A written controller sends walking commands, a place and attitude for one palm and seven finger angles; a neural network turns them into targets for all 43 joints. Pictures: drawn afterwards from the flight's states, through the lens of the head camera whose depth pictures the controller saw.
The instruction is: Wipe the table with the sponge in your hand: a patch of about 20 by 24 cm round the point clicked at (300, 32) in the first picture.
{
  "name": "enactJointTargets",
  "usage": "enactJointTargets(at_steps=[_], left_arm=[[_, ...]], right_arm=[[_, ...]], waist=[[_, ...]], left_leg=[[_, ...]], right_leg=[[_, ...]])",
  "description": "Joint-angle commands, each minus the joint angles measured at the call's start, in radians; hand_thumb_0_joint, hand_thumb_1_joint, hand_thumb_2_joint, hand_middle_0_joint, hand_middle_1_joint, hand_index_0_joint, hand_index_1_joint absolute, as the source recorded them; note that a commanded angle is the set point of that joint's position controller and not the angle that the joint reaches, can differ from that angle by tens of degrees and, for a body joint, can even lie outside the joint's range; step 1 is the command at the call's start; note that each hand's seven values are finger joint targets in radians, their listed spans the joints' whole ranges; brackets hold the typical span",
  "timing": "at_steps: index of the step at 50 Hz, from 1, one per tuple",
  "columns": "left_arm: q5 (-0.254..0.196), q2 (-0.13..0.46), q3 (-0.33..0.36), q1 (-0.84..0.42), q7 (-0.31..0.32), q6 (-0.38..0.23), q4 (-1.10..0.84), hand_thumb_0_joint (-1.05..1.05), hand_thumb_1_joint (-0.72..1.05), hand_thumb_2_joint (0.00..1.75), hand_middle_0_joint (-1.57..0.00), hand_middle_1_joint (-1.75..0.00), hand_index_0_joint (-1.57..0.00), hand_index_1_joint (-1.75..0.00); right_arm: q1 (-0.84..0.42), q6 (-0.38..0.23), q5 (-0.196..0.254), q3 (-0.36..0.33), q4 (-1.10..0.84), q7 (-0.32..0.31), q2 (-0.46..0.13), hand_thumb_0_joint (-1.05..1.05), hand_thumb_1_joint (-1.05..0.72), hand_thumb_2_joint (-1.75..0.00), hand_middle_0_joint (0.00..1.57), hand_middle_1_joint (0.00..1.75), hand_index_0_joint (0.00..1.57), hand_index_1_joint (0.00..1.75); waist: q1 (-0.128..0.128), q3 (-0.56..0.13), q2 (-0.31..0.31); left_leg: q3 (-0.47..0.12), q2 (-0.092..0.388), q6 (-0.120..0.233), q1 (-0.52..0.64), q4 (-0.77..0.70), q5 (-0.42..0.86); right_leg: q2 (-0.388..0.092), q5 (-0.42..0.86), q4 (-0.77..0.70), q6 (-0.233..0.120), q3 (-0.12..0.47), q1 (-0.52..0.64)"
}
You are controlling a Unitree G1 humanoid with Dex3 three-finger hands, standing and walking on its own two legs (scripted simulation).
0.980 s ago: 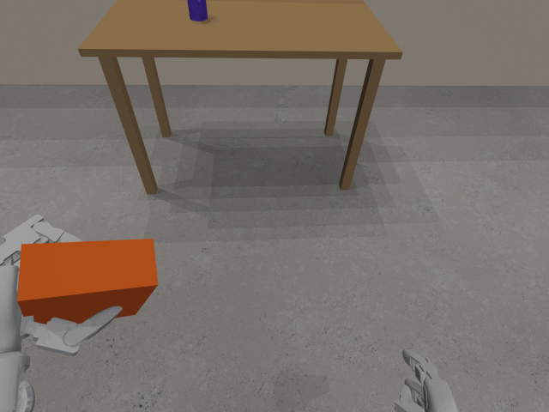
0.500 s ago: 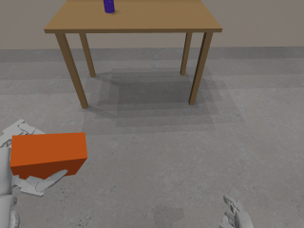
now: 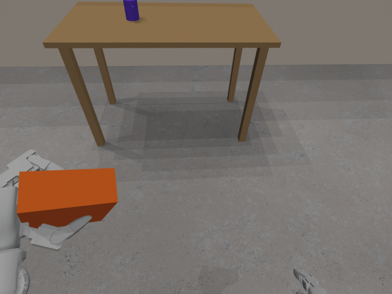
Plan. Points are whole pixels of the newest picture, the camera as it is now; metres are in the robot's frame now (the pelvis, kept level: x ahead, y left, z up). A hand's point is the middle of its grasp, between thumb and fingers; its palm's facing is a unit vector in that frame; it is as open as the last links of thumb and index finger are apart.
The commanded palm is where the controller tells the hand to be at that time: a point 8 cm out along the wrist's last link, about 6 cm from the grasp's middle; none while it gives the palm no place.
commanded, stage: walk to a spot facing it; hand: left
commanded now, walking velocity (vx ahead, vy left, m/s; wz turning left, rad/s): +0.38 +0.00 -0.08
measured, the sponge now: (81, 199) +0.22 +0.20 +0.15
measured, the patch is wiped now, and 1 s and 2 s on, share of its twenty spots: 0.00 0.00 0.00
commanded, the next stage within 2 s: none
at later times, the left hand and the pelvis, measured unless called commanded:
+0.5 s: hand (133, 132) +0.37 +0.15 +0.16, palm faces +0.30 -0.81 -0.51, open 9.5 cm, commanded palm +0.30 +0.21 +0.18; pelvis +0.13 -0.06 -0.01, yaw -3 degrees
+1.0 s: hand (142, 86) +0.50 +0.16 +0.18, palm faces +0.40 -0.81 -0.44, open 9.5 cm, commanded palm +0.43 +0.20 +0.18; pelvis +0.28 -0.08 +0.00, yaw +1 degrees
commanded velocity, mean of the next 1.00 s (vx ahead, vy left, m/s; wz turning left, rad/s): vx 0.37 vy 0.00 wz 0.15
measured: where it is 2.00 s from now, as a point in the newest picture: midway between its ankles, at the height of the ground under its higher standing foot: (225, 242)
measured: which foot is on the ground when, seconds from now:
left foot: down 0.00-0.38, up 0.40-0.78, down 0.80-1.00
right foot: down 0.00-0.06, up 0.08-0.34, down 0.36-0.82, up 0.84-1.00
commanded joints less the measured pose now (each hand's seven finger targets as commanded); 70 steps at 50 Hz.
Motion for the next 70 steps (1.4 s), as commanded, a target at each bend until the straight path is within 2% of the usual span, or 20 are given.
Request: enactJointTargets(at_steps=[1, 3, 5, 10, 16, 17, 19, 20, 26, 38, 39, 41, 42, 48, 54, 55, 57, 58, 64, 70], left_arm=[[-0.029, 0.192, 0.155, -0.071, 0.037, -0.077, -0.251, 0.00, 0.10, 1.30, -1.20, -1.60, -1.20, -1.60], [-0.036, 0.178, 0.144, -0.097, 0.039, -0.091, -0.300, 0.00, 0.10, 1.30, -1.20, -1.60, -1.20, -1.60], [-0.015, 0.196, 0.142, -0.110, 0.032, -0.083, -0.235, 0.00, 0.10, 1.30, -1.20, -1.60, -1.20, -1.60], [-0.013, 0.158, 0.118, -0.050, 0.018, -0.058, -0.273, 0.00, 0.10, 1.30, -1.20, -1.60, -1.20, -1.60], [-0.026, 0.210, 0.189, -0.024, 0.015, -0.048, -0.223, 0.00, 0.10, 1.30, -1.20, -1.60, -1.20, -1.60], [-0.027, 0.211, 0.186, -0.028, 0.013, -0.043, -0.231, 0.00, 0.10, 1.30, -1.20, -1.60, -1.20, -1.60], [-0.027, 0.309, 0.276, -0.032, 0.026, -0.046, -0.248, 0.00, 0.10, 1.30, -1.20, -1.60, -1.20, -1.60], [-0.046, 0.285, 0.275, -0.019, 0.020, -0.058, -0.231, 0.00, 0.10, 1.30, -1.20, -1.60, -1.20, -1.60], [-0.031, 0.248, 0.247, 0.018, 0.013, -0.095, -0.325, 0.00, 0.10, 1.30, -1.20, -1.60, -1.20, -1.60], [-0.030, 0.211, 0.166, -0.091, 0.052, -0.064, -0.287, 0.00, 0.10, 1.30, -1.20, -1.60, -1.20, -1.60], [-0.030, 0.208, 0.156, -0.127, 0.051, -0.074, -0.310, 0.00, 0.10, 1.30, -1.20, -1.60, -1.20, -1.60], [-0.037, 0.207, 0.154, -0.144, 0.049, -0.096, -0.320, 0.00, 0.10, 1.30, -1.20, -1.60, -1.20, -1.60], [-0.029, 0.277, 0.198, -0.123, 0.037, -0.092, -0.286, 0.00, 0.10, 1.30, -1.20, -1.60, -1.20, -1.60], [-0.045, 0.206, 0.216, 0.023, 0.024, -0.097, -0.407, 0.00, 0.10, 1.30, -1.20, -1.60, -1.20, -1.60], [-0.041, 0.158, 0.166, -0.052, 0.018, -0.067, -0.198, 0.00, 0.10, 1.30, -1.20, -1.60, -1.20, -1.60], [-0.036, 0.158, 0.153, -0.087, 0.016, -0.059, -0.186, 0.00, 0.10, 1.30, -1.20, -1.60, -1.20, -1.60], [-0.028, 0.254, 0.198, -0.132, 0.027, -0.040, -0.191, 0.00, 0.10, 1.30, -1.20, -1.60, -1.20, -1.60], [-0.035, 0.250, 0.198, -0.148, 0.025, -0.040, -0.165, 0.00, 0.10, 1.30, -1.20, -1.60, -1.20, -1.60], [-0.020, 0.230, 0.195, -0.112, 0.023, -0.083, -0.305, 0.00, 0.10, 1.30, -1.20, -1.60, -1.20, -1.60], [-0.034, 0.222, 0.230, 0.011, 0.065, -0.077, -0.383, 0.00, 0.10, 1.30, -1.20, -1.60, -1.20, -1.60]], right_arm=[[-0.111, -0.062, 0.003, -0.044, -0.205, -0.021, -0.081, 0.00, -0.90, -0.90, 0.20, 0.30, 0.20, 0.30], [-0.107, -0.064, 0.013, -0.057, -0.211, -0.018, -0.116, 0.00, -0.90, -0.90, 0.20, 0.30, 0.20, 0.30], [-0.099, -0.081, 0.002, -0.052, -0.185, -0.011, -0.090, 0.00, -0.90, -0.90, 0.20, 0.30, 0.20, 0.30], [-0.088, -0.100, 0.011, -0.065, -0.173, 0.001, -0.100, 0.00, -0.90, -0.90, 0.20, 0.30, 0.20, 0.30], [-0.115, -0.091, 0.011, -0.062, -0.188, -0.007, -0.090, 0.00, -0.90, -0.90, 0.20, 0.30, 0.20, 0.30], [-0.114, -0.084, 0.016, -0.065, -0.188, -0.005, -0.080, 0.00, -0.90, -0.90, 0.20, 0.30, 0.20, 0.30], [-0.150, -0.074, 0.016, -0.057, -0.218, 0.004, -0.053, 0.00, -0.90, -0.90, 0.20, 0.30, 0.20, 0.30], [-0.134, -0.074, 0.012, -0.071, -0.194, 0.012, -0.074, 0.00, -0.90, -0.90, 0.20, 0.30, 0.20, 0.30], [-0.160, -0.018, 0.013, -0.066, -0.171, 0.018, -0.073, 0.00, -0.90, -0.90, 0.20, 0.30, 0.20, 0.30], [-0.087, -0.043, 0.008, -0.075, -0.220, -0.012, -0.079, 0.00, -0.90, -0.90, 0.20, 0.30, 0.20, 0.30], [-0.069, -0.046, 0.009, -0.080, -0.222, -0.016, -0.092, 0.00, -0.90, -0.90, 0.20, 0.30, 0.20, 0.30], [-0.086, -0.059, 0.014, -0.074, -0.234, 0.000, -0.102, 0.00, -0.90, -0.90, 0.20, 0.30, 0.20, 0.30], [-0.109, -0.060, 0.005, -0.064, -0.212, 0.004, -0.098, 0.00, -0.90, -0.90, 0.20, 0.30, 0.20, 0.30], [-0.120, -0.090, 0.016, -0.078, -0.196, 0.025, -0.085, 0.00, -0.90, -0.90, 0.20, 0.30, 0.20, 0.30], [-0.099, -0.090, 0.020, -0.073, -0.174, -0.006, -0.085, 0.00, -0.90, -0.90, 0.20, 0.30, 0.20, 0.30], [-0.096, -0.085, 0.025, -0.071, -0.171, -0.009, -0.072, 0.00, -0.90, -0.90, 0.20, 0.30, 0.20, 0.30], [-0.150, -0.081, 0.022, -0.052, -0.198, -0.009, -0.047, 0.00, -0.90, -0.90, 0.20, 0.30, 0.20, 0.30], [-0.160, -0.091, 0.014, -0.063, -0.179, -0.007, -0.080, 0.00, -0.90, -0.90, 0.20, 0.30, 0.20, 0.30], [-0.163, -0.044, 0.013, -0.060, -0.176, 0.008, -0.075, 0.00, -0.90, -0.90, 0.20, 0.30, 0.20, 0.30], [-0.106, -0.042, 0.009, -0.083, -0.242, 0.013, -0.057, 0.00, -0.90, -0.90, 0.20, 0.30, 0.20, 0.30]], waist=[[-0.016, -0.092, 0.034], [-0.022, -0.100, 0.366], [-0.039, 0.003, 0.269], [-0.008, -0.024, 0.247], [0.005, -0.084, 0.212], [0.016, -0.126, 0.119], [0.032, -0.176, -0.273], [0.022, -0.178, -0.192], [-0.015, -0.093, -0.051], [-0.005, -0.076, -0.036], [-0.030, -0.116, 0.049], [-0.015, -0.138, 0.336], [-0.016, -0.144, 0.304], [0.010, -0.093, 0.282], [0.008, -0.071, 0.187], [0.010, -0.072, 0.087], [0.043, -0.053, -0.337], [0.035, -0.050, -0.283], [0.008, -0.026, -0.129], [0.016, -0.130, -0.093]], left_leg=[[0.039, 0.020, 0.017, 0.253, -0.316, 0.128], [-0.399, 0.330, 0.160, 0.445, -0.464, 0.104], [-0.530, 0.420, 0.247, 0.336, -0.526, 0.061], [-0.124, 0.286, 0.163, 0.303, -0.453, 0.311], [0.046, 0.213, 0.102, 0.159, -0.201, 0.374], [0.063, 0.172, 0.083, 0.077, -0.025, 0.338], [0.040, -0.016, 0.016, -0.363, 0.516, -0.159], [-0.096, 0.027, 0.008, -0.352, 0.604, -0.108], [-0.093, 0.109, -0.037, -0.375, 0.533, 0.084], [0.157, -0.017, 0.016, 0.137, -0.239, 0.213], [0.076, 0.018, 0.048, 0.278, -0.276, 0.227], [-0.561, 0.376, 0.254, 0.493, -0.388, 0.528], [-0.635, 0.434, 0.295, 0.443, -0.416, 0.407], [-0.192, 0.268, 0.185, 0.095, -0.465, 0.108], [-0.053, 0.184, 0.100, -0.028, -0.285, -0.100], [-0.013, 0.136, 0.073, -0.065, -0.135, -0.112], [0.020, -0.030, 0.009, -0.422, 0.421, -0.190], [-0.094, 0.017, 0.003, -0.430, 0.523, -0.111], [-0.027, 0.081, -0.018, -0.268, 0.276, 0.027], [0.167, -0.037, -0.009, -0.013, -0.153, 0.141]], right_leg=[[-0.128, -0.027, -0.065, -0.063, 0.159, -0.055], [0.019, -0.238, 0.345, 0.032, -0.030, -0.344], [-0.063, -0.218, 0.552, 0.033, 0.043, -0.460], [-0.085, -0.072, 0.352, 0.058, -0.076, -0.352], [0.009, 0.062, -0.036, 0.051, -0.225, 0.076], [-0.022, 0.069, -0.088, 0.032, -0.163, 0.213], [-0.419, 0.225, -0.232, -0.171, 0.516, 0.424], [-0.434, 0.103, -0.268, -0.158, 0.522, 0.352], [-0.366, 0.242, -0.265, -0.127, 0.109, 0.183], [-0.259, 0.325, -0.009, -0.054, -0.073, 0.103], [-0.226, 0.342, 0.177, -0.017, -0.109, 0.020], [-0.034, -0.286, 0.604, 0.052, -0.080, -0.339], [-0.073, -0.307, 0.714, 0.050, 0.023, -0.403], [-0.126, -0.095, 0.416, 0.072, -0.055, -0.221], [-0.035, -0.024, 0.002, 0.096, -0.198, 0.098], [-0.067, -0.068, -0.089, 0.077, -0.135, 0.143], [-0.452, -0.054, -0.322, -0.124, 0.487, 0.299], [-0.481, -0.057, -0.337, -0.142, 0.518, 0.268], [-0.388, 0.403, -0.232, -0.085, -0.021, 0.206], [-0.340, 0.596, -0.022, -0.056, -0.136, 0.236]])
